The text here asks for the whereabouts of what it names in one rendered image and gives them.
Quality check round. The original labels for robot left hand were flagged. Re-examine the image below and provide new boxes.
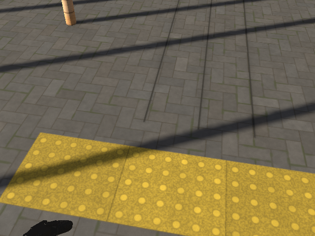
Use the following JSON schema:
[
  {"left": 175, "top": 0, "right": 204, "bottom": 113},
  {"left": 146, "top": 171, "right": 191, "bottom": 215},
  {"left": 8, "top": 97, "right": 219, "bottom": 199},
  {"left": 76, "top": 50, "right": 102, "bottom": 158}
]
[{"left": 23, "top": 220, "right": 73, "bottom": 236}]

